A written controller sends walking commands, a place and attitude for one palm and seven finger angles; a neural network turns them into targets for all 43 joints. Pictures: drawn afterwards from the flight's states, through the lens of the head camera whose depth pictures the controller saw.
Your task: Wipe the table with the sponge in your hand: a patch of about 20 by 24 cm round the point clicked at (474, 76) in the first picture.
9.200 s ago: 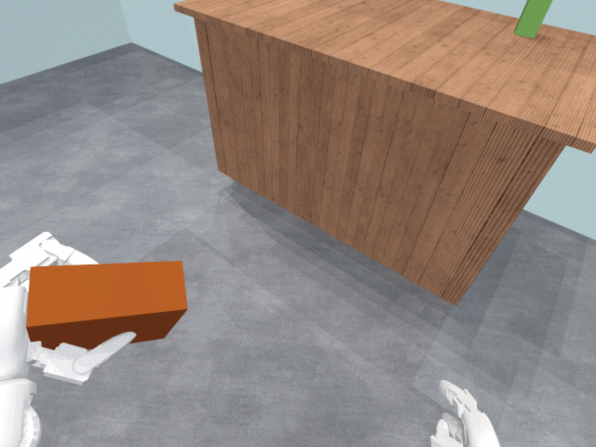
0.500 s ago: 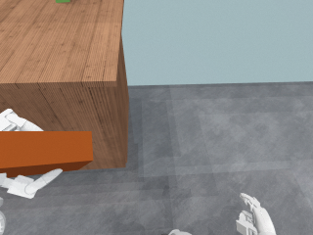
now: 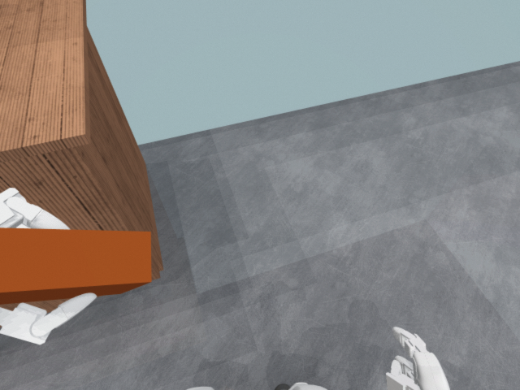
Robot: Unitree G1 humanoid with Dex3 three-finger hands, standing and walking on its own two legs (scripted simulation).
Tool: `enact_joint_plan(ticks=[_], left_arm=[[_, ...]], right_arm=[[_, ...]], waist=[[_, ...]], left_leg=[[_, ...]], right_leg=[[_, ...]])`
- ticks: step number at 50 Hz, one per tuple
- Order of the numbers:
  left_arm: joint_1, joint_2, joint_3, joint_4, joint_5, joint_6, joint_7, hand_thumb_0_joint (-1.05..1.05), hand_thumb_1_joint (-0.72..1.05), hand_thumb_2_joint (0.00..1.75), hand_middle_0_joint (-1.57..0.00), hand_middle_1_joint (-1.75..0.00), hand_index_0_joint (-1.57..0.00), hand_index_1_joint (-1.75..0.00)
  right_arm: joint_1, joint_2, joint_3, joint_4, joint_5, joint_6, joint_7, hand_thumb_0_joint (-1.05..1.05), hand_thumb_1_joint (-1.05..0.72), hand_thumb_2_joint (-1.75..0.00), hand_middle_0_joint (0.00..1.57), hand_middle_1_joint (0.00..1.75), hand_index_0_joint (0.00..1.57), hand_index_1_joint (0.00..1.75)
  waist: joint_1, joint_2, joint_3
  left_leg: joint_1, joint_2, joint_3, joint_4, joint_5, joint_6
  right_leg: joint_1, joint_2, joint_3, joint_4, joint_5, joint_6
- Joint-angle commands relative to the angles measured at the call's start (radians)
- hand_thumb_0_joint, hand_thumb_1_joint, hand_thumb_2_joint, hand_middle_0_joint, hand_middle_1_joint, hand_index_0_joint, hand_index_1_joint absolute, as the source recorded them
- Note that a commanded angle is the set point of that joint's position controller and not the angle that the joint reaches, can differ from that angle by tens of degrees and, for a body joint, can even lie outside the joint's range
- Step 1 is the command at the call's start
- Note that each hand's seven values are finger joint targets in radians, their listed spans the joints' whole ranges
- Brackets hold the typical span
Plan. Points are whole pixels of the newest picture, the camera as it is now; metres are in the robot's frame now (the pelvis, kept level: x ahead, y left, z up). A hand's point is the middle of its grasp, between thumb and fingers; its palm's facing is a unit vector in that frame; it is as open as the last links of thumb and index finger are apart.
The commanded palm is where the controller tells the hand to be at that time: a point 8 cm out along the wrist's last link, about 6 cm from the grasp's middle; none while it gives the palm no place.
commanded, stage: take the last steps up to it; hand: left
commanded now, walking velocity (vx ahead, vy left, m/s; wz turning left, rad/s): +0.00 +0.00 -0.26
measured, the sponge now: (94, 267) +0.23 +0.19 +0.15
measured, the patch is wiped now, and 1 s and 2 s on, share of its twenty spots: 0.00 0.00 0.00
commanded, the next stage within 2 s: come to a stop and stand still in 1.34 s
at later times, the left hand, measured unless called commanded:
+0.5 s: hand (10, 307) +0.18 +0.24 +0.18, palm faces +0.37 -0.79 -0.49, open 9.7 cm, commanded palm +0.13 +0.29 +0.18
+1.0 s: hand out of the picture +0.21 +0.28 +0.17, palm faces +0.39 -0.78 -0.50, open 9.8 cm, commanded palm +0.15 +0.33 +0.18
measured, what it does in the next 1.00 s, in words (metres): steps on the spot: left foot, then left foot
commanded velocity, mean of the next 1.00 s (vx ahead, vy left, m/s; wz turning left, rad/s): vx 0.20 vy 0.15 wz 0.03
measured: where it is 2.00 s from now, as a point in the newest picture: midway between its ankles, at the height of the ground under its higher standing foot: outside the picture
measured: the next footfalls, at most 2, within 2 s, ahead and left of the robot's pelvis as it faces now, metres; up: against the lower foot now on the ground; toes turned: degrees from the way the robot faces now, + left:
left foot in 0.04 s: +0.03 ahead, +0.14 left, +0.00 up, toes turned +5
left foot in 0.54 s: +0.02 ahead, +0.15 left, +0.00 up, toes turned +8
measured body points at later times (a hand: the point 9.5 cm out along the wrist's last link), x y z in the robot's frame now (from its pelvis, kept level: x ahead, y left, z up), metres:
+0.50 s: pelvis -0.03 +0.00 +0.01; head -0.01 -0.01 +0.46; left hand +0.15 +0.28 +0.20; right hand +0.12 -0.24 -0.09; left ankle -0.03 +0.14 -0.72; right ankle +0.02 -0.10 -0.73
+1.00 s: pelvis +0.01 +0.04 +0.01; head +0.05 +0.03 +0.45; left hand +0.19 +0.32 +0.20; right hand +0.17 -0.19 -0.10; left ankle +0.04 +0.20 -0.70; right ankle +0.01 -0.07 -0.73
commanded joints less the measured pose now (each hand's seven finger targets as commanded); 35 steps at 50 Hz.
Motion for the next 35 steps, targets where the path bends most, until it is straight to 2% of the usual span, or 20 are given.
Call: enact_joint_plan(ticks=[1, 2, 3, 4, 5, 8, 9, 11, 12, 13, 15, 17, 21, 24, 25, 27, 28, 29, 31, 35], left_arm=[[-0.073, 0.116, 0.115, -0.165, -0.008, -0.053, 0.031, 0.0, 0.1, 1.3, -1.2, -1.6, -1.2, -1.6], [-0.091, 0.116, 0.116, -0.166, -0.001, -0.061, 0.032, 0.0, 0.1, 1.3, -1.2, -1.6, -1.2, -1.6], [-0.069, 0.117, 0.114, -0.114, 0.003, -0.058, 0.029, 0.0, 0.1, 1.3, -1.2, -1.6, -1.2, -1.6], [-0.066, 0.104, 0.097, -0.075, 0.011, -0.051, 0.024, 0.0, 0.1, 1.3, -1.2, -1.6, -1.2, -1.6], [-0.135, 0.1, 0.074, -0.117, 0.013, -0.053, 0.021, 0.0, 0.1, 1.3, -1.2, -1.6, -1.2, -1.6], [-0.157, 0.074, 0.025, -0.104, 0.027, -0.048, 0.029, 0.0, 0.1, 1.3, -1.2, -1.6, -1.2, -1.6], [-0.183, 0.077, 0.022, -0.112, 0.031, -0.049, 0.033, 0.0, 0.1, 1.3, -1.2, -1.6, -1.2, -1.6], [-0.25, 0.126, 0.053, -0.12, 0.031, -0.054, 0.041, 0.0, 0.1, 1.3, -1.2, -1.6, -1.2, -1.6], [-0.237, 0.144, 0.077, -0.091, 0.024, -0.043, 0.04, 0.0, 0.1, 1.3, -1.2, -1.6, -1.2, -1.6], [-0.229, 0.151, 0.078, -0.088, 0.02, -0.042, 0.04, 0.0, 0.1, 1.3, -1.2, -1.6, -1.2, -1.6], [-0.19, 0.167, 0.106, -0.09, 0.015, -0.052, 0.036, 0.0, 0.1, 1.3, -1.2, -1.6, -1.2, -1.6], [-0.117, 0.144, 0.103, -0.082, 0.016, -0.068, 0.033, 0.0, 0.1, 1.3, -1.2, -1.6, -1.2, -1.6], [-0.077, 0.111, 0.092, -0.066, 0.015, -0.07, 0.037, 0.0, 0.1, 1.3, -1.2, -1.6, -1.2, -1.6], [-0.136, 0.097, 0.072, -0.074, 0.017, -0.071, 0.045, 0.0, 0.1, 1.3, -1.2, -1.6, -1.2, -1.6], [-0.155, 0.089, 0.057, -0.091, 0.015, -0.073, 0.044, 0.0, 0.1, 1.3, -1.2, -1.6, -1.2, -1.6], [-0.186, 0.082, 0.05, -0.123, 0.018, -0.085, 0.044, 0.0, 0.1, 1.3, -1.2, -1.6, -1.2, -1.6], [-0.183, 0.092, 0.047, -0.087, 0.025, -0.088, 0.036, 0.0, 0.1, 1.3, -1.2, -1.6, -1.2, -1.6], [-0.168, 0.099, 0.059, -0.045, 0.033, -0.082, 0.034, 0.0, 0.1, 1.3, -1.2, -1.6, -1.2, -1.6], [-0.22, 0.089, 0.032, -0.085, 0.035, -0.085, 0.03, 0.0, 0.1, 1.3, -1.2, -1.6, -1.2, -1.6], [-0.223, 0.083, 0.022, -0.118, 0.032, -0.083, 0.033, 0.0, 0.1, 1.3, -1.2, -1.6, -1.2, -1.6]], right_arm=[[-0.052, -0.095, -0.04, -0.161, 0.002, -0.062, -0.028, 0.0, -0.9, -0.9, 0.2, 0.3, 0.2, 0.3], [-0.065, -0.118, -0.047, -0.171, 0.005, -0.067, -0.035, 0.0, -0.9, -0.9, 0.2, 0.3, 0.2, 0.3], [-0.06, -0.1, -0.04, -0.162, 0.013, -0.073, -0.035, 0.0, -0.9, -0.9, 0.2, 0.3, 0.2, 0.3], [-0.071, -0.089, -0.037, -0.157, 0.009, -0.082, -0.037, 0.0, -0.9, -0.9, 0.2, 0.3, 0.2, 0.3], [-0.065, -0.081, -0.038, -0.157, 0.009, -0.093, -0.036, 0.0, -0.9, -0.9, 0.2, 0.3, 0.2, 0.3], [-0.053, -0.099, -0.033, -0.131, 0.016, -0.12, -0.033, 0.0, -0.9, -0.9, 0.2, 0.3, 0.2, 0.3], [-0.052, -0.103, -0.034, -0.129, 0.014, -0.125, -0.031, 0.0, -0.9, -0.9, 0.2, 0.3, 0.2, 0.3], [-0.059, -0.078, -0.027, -0.125, 0.001, -0.123, -0.033, 0.0, -0.9, -0.9, 0.2, 0.3, 0.2, 0.3], [-0.057, -0.08, -0.038, -0.117, 0.004, -0.119, -0.03, 0.0, -0.9, -0.9, 0.2, 0.3, 0.2, 0.3], [-0.08, -0.085, -0.039, -0.119, 0.002, -0.114, -0.029, 0.0, -0.9, -0.9, 0.2, 0.3, 0.2, 0.3], [-0.083, -0.078, -0.026, -0.102, -0.003, -0.099, -0.023, 0.0, -0.9, -0.9, 0.2, 0.3, 0.2, 0.3], [-0.076, -0.055, -0.015, -0.104, -0.006, -0.09, -0.024, 0.0, -0.9, -0.9, 0.2, 0.3, 0.2, 0.3], [-0.075, -0.045, -0.017, -0.116, -0.009, -0.092, -0.027, 0.0, -0.9, -0.9, 0.2, 0.3, 0.2, 0.3], [-0.041, -0.053, -0.027, -0.111, -0.012, -0.103, -0.035, 0.0, -0.9, -0.9, 0.2, 0.3, 0.2, 0.3], [-0.032, -0.062, -0.035, -0.116, -0.007, -0.108, -0.043, 0.0, -0.9, -0.9, 0.2, 0.3, 0.2, 0.3], [-0.04, -0.104, -0.048, -0.131, -0.001, -0.116, -0.043, 0.0, -0.9, -0.9, 0.2, 0.3, 0.2, 0.3], [-0.037, -0.09, -0.045, -0.114, 0.002, -0.121, -0.041, 0.0, -0.9, -0.9, 0.2, 0.3, 0.2, 0.3], [-0.046, -0.086, -0.046, -0.102, -0.001, -0.128, -0.041, 0.0, -0.9, -0.9, 0.2, 0.3, 0.2, 0.3], [-0.06, -0.083, -0.044, -0.092, 0.001, -0.145, -0.038, 0.0, -0.9, -0.9, 0.2, 0.3, 0.2, 0.3], [-0.045, -0.087, -0.037, -0.077, 0.003, -0.161, -0.034, 0.0, -0.9, -0.9, 0.2, 0.3, 0.2, 0.3]], waist=[[0.023, 0.063, -0.209], [0.036, 0.204, -0.182], [0.043, 0.271, -0.19], [0.037, 0.314, -0.151], [0.03, 0.298, -0.113], [0.029, 0.229, -0.106], [0.021, 0.193, -0.1], [-0.002, -0.062, -0.091], [0.028, -0.159, -0.123], [0.033, -0.131, -0.097], [0.024, -0.024, -0.106], [0.025, -0.047, -0.14], [0.04, -0.126, -0.181], [0.019, -0.083, -0.189], [0.013, -0.025, -0.186], [0.021, 0.224, -0.169], [0.018, 0.285, -0.149], [0.016, 0.286, -0.1], [0.019, 0.244, -0.051], [0.026, 0.241, -0.113]], left_leg=[[0.219, 0.136, -0.111, -0.361, 0.091, 0.071], [0.213, 0.271, -0.248, -0.385, 0.217, 0.133], [0.109, 0.339, -0.28, -0.428, 0.203, 0.18], [-0.039, 0.347, -0.276, -0.459, 0.098, 0.204], [-0.083, 0.317, -0.247, -0.44, 0.07, 0.21], [-0.052, 0.203, -0.1, -0.288, 0.092, 0.142], [-0.085, 0.16, -0.075, -0.229, 0.048, 0.112], [-0.171, 0.011, 0.011, -0.008, -0.096, 0.047], [-0.154, -0.01, 0.0, 0.177, -0.109, 0.04], [-0.198, 0.001, -0.062, 0.305, -0.079, 0.037], [-0.21, 0.035, -0.106, 0.346, -0.013, 0.028], [-0.146, 0.039, -0.067, 0.214, 0.017, 0.032], [-0.015, 0.006, 0.019, -0.058, 0.016, 0.047], [0.143, -0.024, 0.061, -0.261, 0.068, 0.059], [0.194, 0.012, 0.034, -0.333, 0.07, 0.074], [0.273, 0.228, -0.238, -0.395, 0.167, 0.178], [0.188, 0.298, -0.334, -0.47, 0.058, 0.23], [0.091, 0.313, -0.359, -0.491, -0.047, 0.264], [0.05, 0.264, -0.264, -0.445, 0.002, 0.253], [0.048, 0.174, -0.112, -0.288, 0.181, 0.17]], right_leg=[[0.001, -0.158, 0.208, -0.058, -0.135, 0.015], [-0.053, -0.06, 0.111, 0.062, -0.178, 0.065], [-0.013, -0.032, 0.029, 0.231, -0.308, 0.083], [0.036, -0.034, -0.002, 0.357, -0.321, 0.087], [0.056, -0.048, -0.002, 0.367, -0.29, 0.087], [0.158, -0.053, -0.079, 0.055, -0.215, 0.089], [0.209, -0.067, -0.062, -0.046, -0.165, 0.079], [0.177, -0.298, 0.307, -0.217, -0.239, -0.031], [0.148, -0.39, 0.458, -0.322, -0.405, -0.073], [0.139, -0.43, 0.522, -0.366, -0.452, -0.104], [0.147, -0.426, 0.398, -0.326, -0.315, -0.124], [0.17, -0.381, 0.243, -0.281, -0.122, -0.101], [0.182, -0.342, 0.177, -0.248, -0.176, -0.081], [0.135, -0.285, 0.141, -0.192, -0.29, -0.029], [0.116, -0.247, 0.101, -0.108, -0.276, -0.003], [-0.05, -0.087, -0.067, 0.196, -0.258, 0.071], [-0.092, -0.078, -0.096, 0.36, -0.408, 0.081], [-0.089, -0.094, -0.077, 0.445, -0.39, 0.079], [-0.075, -0.114, -0.089, 0.384, -0.343, 0.091], [0.149, -0.081, -0.165, 0.026, -0.22, 0.086]])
